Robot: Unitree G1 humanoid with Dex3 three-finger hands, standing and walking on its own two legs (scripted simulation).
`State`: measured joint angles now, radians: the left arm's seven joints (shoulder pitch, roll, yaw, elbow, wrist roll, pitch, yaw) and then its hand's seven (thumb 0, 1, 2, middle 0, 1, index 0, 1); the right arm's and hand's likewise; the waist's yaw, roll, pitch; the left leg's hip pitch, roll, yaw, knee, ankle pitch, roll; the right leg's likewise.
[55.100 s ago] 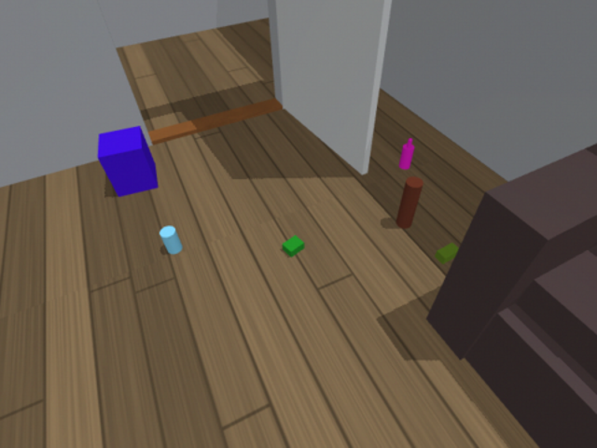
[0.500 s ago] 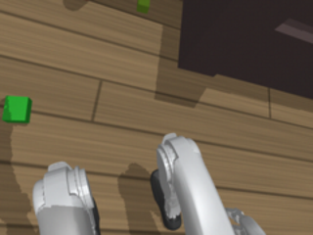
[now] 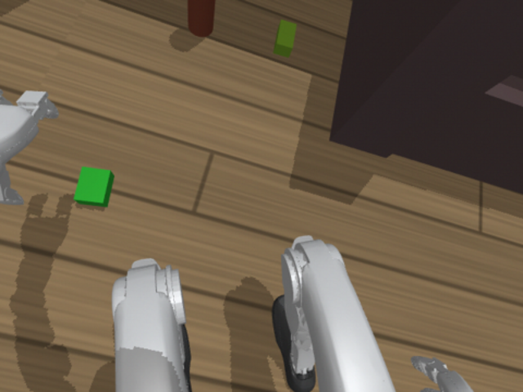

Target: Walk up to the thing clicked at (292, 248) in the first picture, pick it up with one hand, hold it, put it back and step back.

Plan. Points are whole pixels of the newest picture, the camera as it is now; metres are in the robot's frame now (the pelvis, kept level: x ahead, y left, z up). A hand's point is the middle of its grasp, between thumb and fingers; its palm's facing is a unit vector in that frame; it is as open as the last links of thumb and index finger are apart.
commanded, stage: go down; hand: left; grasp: from above
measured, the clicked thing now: (94, 187) +0.51 +0.29 -0.36
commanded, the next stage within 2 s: none
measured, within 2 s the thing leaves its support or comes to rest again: neither
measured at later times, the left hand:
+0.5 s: hand out of the picture +0.48 +0.34 +0.02, palm faces -0.45 +0.02 -0.89, open 14.2 cm
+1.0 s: hand out of the picture +0.48 +0.34 +0.07, palm faces -0.44 +0.01 -0.90, open 14.2 cm
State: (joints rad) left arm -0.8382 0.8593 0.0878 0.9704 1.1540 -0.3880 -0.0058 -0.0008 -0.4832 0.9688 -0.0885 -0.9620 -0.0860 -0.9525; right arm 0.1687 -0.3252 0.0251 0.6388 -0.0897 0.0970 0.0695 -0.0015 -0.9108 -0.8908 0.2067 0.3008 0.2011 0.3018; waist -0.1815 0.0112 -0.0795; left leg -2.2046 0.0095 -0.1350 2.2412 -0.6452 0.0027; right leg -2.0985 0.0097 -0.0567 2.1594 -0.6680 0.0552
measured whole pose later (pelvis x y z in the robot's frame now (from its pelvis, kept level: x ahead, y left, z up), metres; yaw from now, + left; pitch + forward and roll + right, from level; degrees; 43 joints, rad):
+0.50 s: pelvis -0.01 +0.01 +0.07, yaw +1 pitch +34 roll -8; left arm -0.91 0.89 0.07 1.05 1.13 -0.41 -0.08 0.00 -0.53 1.02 -0.08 -0.97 -0.07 -0.97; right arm 0.19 -0.25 0.08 0.64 -0.05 0.12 0.02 0.00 -0.91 -0.89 0.21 0.30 0.20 0.30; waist -0.20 0.04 -0.12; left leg -2.00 0.03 -0.09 2.01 -0.61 0.02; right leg -1.91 0.01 -0.03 1.93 -0.62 0.06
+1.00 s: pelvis +0.00 +0.00 +0.11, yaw +2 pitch +33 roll -7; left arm -0.92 0.91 0.08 1.11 1.15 -0.44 -0.06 0.00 -0.53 1.01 -0.09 -0.97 -0.08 -0.98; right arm 0.17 -0.27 0.06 0.67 -0.05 0.11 0.01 0.00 -0.92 -0.90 0.21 0.30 0.20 0.30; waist -0.20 0.04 -0.13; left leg -1.86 0.03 -0.09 1.87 -0.60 0.01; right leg -1.78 0.01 -0.04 1.80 -0.60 0.05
